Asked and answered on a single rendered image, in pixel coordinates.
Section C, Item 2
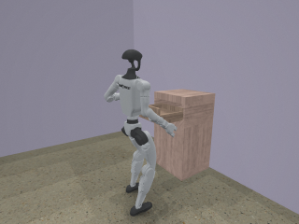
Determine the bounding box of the robot left upper arm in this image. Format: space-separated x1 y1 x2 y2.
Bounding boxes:
104 75 123 103

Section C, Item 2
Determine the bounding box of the robot right forearm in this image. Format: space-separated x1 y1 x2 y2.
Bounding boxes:
146 108 169 129

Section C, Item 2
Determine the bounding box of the drawer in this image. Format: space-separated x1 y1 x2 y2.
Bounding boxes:
139 103 184 124

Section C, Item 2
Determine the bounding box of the robot right foot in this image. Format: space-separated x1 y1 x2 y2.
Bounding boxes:
130 202 152 217

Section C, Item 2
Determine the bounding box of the right robot thigh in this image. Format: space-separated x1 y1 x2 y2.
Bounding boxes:
134 129 157 176

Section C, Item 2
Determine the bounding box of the robot left forearm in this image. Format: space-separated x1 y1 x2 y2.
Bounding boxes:
112 92 120 101

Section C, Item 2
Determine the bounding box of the cabinet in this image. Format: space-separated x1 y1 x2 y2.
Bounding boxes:
154 89 216 181

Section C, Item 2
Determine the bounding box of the right robot hand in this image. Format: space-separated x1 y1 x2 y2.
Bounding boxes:
165 122 177 137

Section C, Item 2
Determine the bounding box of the robot right upper arm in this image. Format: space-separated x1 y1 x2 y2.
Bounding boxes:
136 79 151 118

